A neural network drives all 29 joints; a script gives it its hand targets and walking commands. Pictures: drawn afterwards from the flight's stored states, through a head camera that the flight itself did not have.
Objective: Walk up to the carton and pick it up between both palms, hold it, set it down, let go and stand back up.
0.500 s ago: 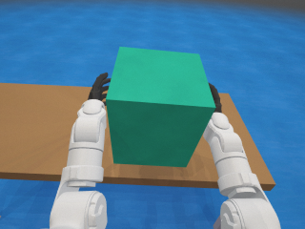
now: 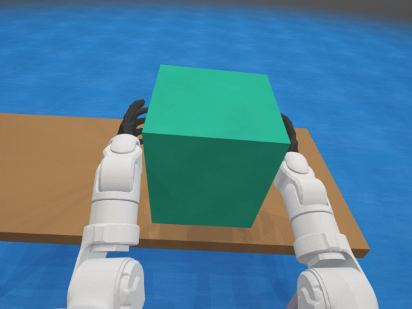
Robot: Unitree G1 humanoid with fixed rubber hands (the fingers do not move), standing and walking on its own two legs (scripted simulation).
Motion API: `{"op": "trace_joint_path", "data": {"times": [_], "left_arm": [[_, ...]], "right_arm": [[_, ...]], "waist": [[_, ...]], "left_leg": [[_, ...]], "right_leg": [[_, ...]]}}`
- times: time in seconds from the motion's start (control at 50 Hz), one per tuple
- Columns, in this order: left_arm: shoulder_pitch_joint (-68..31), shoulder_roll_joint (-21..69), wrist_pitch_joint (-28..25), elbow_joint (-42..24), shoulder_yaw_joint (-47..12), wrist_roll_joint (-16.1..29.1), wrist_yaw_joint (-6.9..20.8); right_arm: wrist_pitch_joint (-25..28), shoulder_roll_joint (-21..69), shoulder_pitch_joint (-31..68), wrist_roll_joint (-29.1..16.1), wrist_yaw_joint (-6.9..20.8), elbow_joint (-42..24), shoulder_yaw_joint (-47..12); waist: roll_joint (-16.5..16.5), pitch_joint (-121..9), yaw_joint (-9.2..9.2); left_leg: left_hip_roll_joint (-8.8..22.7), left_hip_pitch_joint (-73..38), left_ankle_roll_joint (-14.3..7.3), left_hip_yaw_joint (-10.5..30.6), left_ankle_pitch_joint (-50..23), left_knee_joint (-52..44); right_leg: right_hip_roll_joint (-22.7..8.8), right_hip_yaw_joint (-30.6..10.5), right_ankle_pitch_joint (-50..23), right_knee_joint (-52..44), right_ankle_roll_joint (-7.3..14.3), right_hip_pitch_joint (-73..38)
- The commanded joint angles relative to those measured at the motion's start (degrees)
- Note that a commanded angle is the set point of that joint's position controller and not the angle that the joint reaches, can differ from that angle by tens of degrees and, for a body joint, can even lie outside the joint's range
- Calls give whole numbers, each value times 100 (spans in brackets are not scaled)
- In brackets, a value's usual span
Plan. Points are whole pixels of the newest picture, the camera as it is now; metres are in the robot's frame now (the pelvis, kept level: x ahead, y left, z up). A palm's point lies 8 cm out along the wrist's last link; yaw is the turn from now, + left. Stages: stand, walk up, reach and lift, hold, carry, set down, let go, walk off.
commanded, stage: hold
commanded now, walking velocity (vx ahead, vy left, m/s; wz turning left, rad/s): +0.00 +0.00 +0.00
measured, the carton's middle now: (208, 150) +0.38 +0.01 +0.16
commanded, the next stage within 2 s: none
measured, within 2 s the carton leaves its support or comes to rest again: neither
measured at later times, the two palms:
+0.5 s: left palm (127, 136) +0.35 +0.16 +0.21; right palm (287, 150) +0.36 -0.14 +0.19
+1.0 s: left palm (126, 137) +0.35 +0.16 +0.21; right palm (287, 151) +0.36 -0.14 +0.19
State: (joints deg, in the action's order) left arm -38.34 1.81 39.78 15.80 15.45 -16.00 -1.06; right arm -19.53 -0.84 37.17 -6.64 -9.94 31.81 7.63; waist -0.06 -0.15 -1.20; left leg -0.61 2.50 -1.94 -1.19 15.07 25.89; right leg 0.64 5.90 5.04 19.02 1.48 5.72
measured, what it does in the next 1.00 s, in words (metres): stands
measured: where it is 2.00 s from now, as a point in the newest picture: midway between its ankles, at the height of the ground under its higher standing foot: outside the picture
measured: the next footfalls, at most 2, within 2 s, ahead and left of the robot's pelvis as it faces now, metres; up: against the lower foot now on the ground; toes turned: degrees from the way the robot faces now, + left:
none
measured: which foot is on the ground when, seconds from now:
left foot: down 0.00-1.00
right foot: down 0.00-1.00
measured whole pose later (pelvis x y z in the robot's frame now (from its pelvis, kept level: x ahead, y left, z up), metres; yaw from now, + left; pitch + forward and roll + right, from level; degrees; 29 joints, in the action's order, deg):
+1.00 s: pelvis +0.00 +0.00 +0.00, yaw +0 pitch -9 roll -1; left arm -38.3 2.1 41.1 13.0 16.2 -16.8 0.0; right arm -20.4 -0.9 37.4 -6.6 -10.4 29.4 6.9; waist -0.1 0.5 -1.2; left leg -0.6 1.9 -1.9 -1.2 14.8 25.9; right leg 0.6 5.9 4.8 19.0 1.5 5.1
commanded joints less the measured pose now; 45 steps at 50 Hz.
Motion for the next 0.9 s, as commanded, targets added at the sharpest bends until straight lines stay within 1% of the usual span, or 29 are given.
{"op": "trace_joint_path", "data": {"times": [0.0, 0.04, 0.06, 0.08, 0.1, 0.12, 0.14, 0.18, 0.22, 0.26, 0.3, 0.32, 0.34, 0.36, 0.38, 0.4, 0.44, 0.5, 0.52, 0.54, 0.56, 0.58, 0.64, 0.72, 0.74, 0.78, 0.82, 0.84, 0.88], "left_arm": [[-3841, 3408, -298, -1125, -2580, 938, 817], [-3757, 3285, -243, -808, -2360, 785, 856], [-3829, 3309, -235, -963, -2349, 790, 882], [-3705, 3271, -183, -798, -2289, 728, 892], [-3621, 3477, -190, -915, -2492, 837, 898], [-3670, 3344, -144, -762, -2345, 742, 914], [-3551, 3377, -158, -937, -2317, 739, 904], [-3488, 3333, -162, -1041, -2483, 818, 897], [-3500, 3205, -145, -919, -2235, 695, 953], [-3637, 3367, -236, -1270, -2584, 922, 908], [-3721, 3426, -257, -1195, -2603, 929, 868], [-3746, 3400, -218, -1241, -2612, 913, 860], [-3589, 3324, -180, -928, -2394, 761, 892], [-3556, 3378, -164, -1230, -2561, 840, 916], [-3480, 3378, -158, -1013, -2486, 858, 926], [-3478, 3272, -164, -1028, -2406, 781, 931], [-3604, 3409, -199, -1268, -2562, 906, 932], [-3635, 3383, -133, -1004, -2416, 777, 921], [-3571, 3460, -135, -920, -2436, 808, 932], [-3694, 3401, -174, -1116, -2491, 851, 915], [-3582, 3384, -168, -871, -2381, 749, 908], [-3557, 3397, -165, -1022, -2422, 783, 905], [-3696, 3253, -162, -859, -2252, 696, 978], [-3621, 3371, -197, -778, -2243, 717, 966], [-3839, 3458, -252, -1095, -2428, 852, 943], [-3816, 3379, -251, -1053, -2427, 837, 935], [-3775, 3229, -230, -670, -2148, 655, 967], [-3754, 3375, -249, -910, -2315, 757, 938], [-3702, 3472, -224, -925, -2473, 825, 933]], "right_arm": [[470, 3462, 5625, -666, 640, -2537, -2702], [385, 3387, 5552, -609, 638, -2287, -2635], [402, 3481, 5595, -549, 634, -2359, -2531], [342, 3400, 5343, -482, 624, -2092, -2425], [400, 3355, 5480, -491, 634, -2294, -2357], [331, 3288, 5347, -479, 655, -1955, -2286], [403, 3305, 5420, -522, 657, -2237, -2367], [405, 3283, 5236, -588, 634, -2306, -2473], [361, 3328, 5375, -632, 601, -2312, -2557], [412, 3471, 5477, -716, 587, -2642, -2782], [421, 3390, 5540, -723, 591, -2628, -2773], [390, 3403, 5331, -696, 612, -2334, -2672], [349, 3303, 5429, -620, 608, -2307, -2565], [344, 3355, 5284, -621, 611, -2400, -2613], [304, 3342, 5255, -650, 609, -2214, -2622], [334, 3294, 5370, -630, 609, -2372, -2662], [362, 3345, 5302, -623, 605, -2448, -2587], [338, 3291, 5366, -557, 643, -2193, -2455], [362, 3240, 5451, -551, 641, -2224, -2352], [378, 3361, 5331, -583, 654, -2205, -2463], [345, 3253, 5370, -547, 664, -2105, -2465], [405, 3349, 5448, -583, 661, -2399, -2517], [343, 3329, 5264, -434, 662, -1972, -2314], [415, 3392, 5551, -522, 638, -2269, -2481], [442, 3441, 5499, -521, 673, -2282, -2446], [421, 3440, 5448, -508, 658, -2212, -2464], [430, 3364, 5665, -426, 684, -2212, -2338], [454, 3462, 5343, -424, 711, -1970, -2335], [496, 3428, 5598, -503, 709, -2246, -2410]], "waist": [[-183, -2562, -208], [-234, -2104, -131], [-250, -2188, -138], [-239, -1928, -204], [-154, -1969, -291], [-107, -1746, -265], [-202, -2091, -164], [-122, -2113, -275], [-222, -2005, -163], [-233, -2491, -187], [-182, -2351, -179], [-24, -2276, -268], [-241, -1970, -221], [-225, -2191, -249], [-223, -2075, -286], [-167, -2162, -156], [-176, -2122, -326], [-49, -1909, -237], [-102, -1918, -356], [-52, -2103, -265], [-114, -1888, -230], [-132, -2086, -188], [-195, -1709, -267], [-211, -1966, -165], [-115, -2169, -225], [-188, -2147, -262], [-248, -1832, -107], [-121, -2014, -198], [-112, -2172, -223]], "left_leg": [[-116, 584, 246, 288, -1694, -755], [-126, 797, 173, 277, -1190, -929], [-114, 842, 147, 258, -1032, -937], [-98, 855, 181, 280, -937, -1013], [-36, 843, 241, 307, -1109, -993], [-75, 907, 224, 257, -908, -1057], [-32, 762, 219, 271, -1116, -1026], [-37, 628, 282, 294, -1527, -924], [-139, 674, 230, 222, -1329, -929], [-112, 698, 232, 282, -1540, -859], [-90, 590, 287, 300, -1646, -797], [-80, 592, 304, 312, -1596, -837], [-96, 685, 235, 268, -1379, -911], [-88, 644, 279, 281, -1534, -874], [-75, 675, 289, 319, -1515, -906], [-104, 687, 260, 257, -1410, -917], [-89, 643, 285, 308, -1522, -891], [-55, 697, 286, 297, -1243, -950], [-29, 678, 307, 293, -1215, -956], [-52, 686, 281, 281, -1280, -947], [-36, 785, 268, 289, -1173, -1023], [-39, 718, 232, 283, -1277, -987], [-91, 901, 194, 220, -909, -1068], [-88, 851, 170, 197, -1054, -1001], [-10, 866, 226, 263, -1171, -1016], [-51, 845, 199, 267, -1122, -999], [-41, 990, 121, 208, -720, -1089], [-33, 859, 155, 216, -905, -1062], [-32, 846, 203, 242, -1163, -1011]], "right_leg": [[112, -339, -1102, -182, -299, -2455], [92, -320, -642, -267, -312, -2343], [30, -386, -550, -275, -323, -2443], [62, -341, -419, -305, -318, -2295], [72, -347, -410, -298, -274, -2276], [68, -319, -183, -349, -240, -2187], [109, -297, -369, -310, -271, -2328], [102, -327, -793, -278, -254, -2382], [80, -351, -769, -288, -284, -2457], [77, -342, -1023, -190, -305, -2573], [133, -307, -955, -216, -280, -2393], [131, -311, -855, -214, -259, -2323], [102, -301, -676, -326, -304, -2238], [88, -310, -873, -250, -293, -2422], [90, -335, -830, -259, -252, -2384], [93, -313, -743, -268, -263, -2379], [111, -309, -808, -251, -289, -2275], [109, -307, -380, -311, -243, -2226], [88, -317, -327, -338, -227, -2202], [113, -309, -437, -297, -223, -2282], [99, -268, -369, -337, -259, -2240], [98, -322, -490, -292, -254, -2338], [30, -344, -244, -350, -262, -2282], [61, -326, -402, -322, -288, -2319], [85, -332, -408, -242, -264, -2383], [68, -321, -446, -301, -298, -2371], [34, -292, 21, -361, -291, -2217], [44, -351, -153, -298, -268, -2240], [67, -302, -292, -281, -269, -2266]]}}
